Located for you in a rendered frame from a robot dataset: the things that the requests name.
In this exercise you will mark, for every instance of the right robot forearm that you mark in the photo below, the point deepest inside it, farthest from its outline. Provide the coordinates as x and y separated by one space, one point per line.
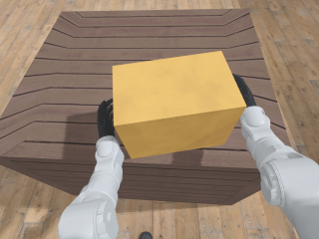
262 143

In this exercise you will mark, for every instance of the pedestal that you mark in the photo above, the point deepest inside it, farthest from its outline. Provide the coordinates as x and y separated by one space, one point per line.
49 129

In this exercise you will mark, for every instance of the robot right upper arm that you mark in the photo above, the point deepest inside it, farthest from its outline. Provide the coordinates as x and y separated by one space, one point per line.
293 185

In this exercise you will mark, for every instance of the right robot hand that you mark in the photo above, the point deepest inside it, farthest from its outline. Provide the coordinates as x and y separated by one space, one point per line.
245 91

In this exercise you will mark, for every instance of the left robot forearm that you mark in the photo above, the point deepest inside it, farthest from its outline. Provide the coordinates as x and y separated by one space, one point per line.
108 173

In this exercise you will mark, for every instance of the robot left upper arm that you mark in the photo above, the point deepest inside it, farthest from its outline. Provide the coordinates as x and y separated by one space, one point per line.
93 219

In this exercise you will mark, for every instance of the left robot hand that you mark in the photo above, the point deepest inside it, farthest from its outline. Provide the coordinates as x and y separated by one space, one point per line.
105 119

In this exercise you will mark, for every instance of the carton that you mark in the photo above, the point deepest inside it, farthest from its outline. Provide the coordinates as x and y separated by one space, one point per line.
175 104

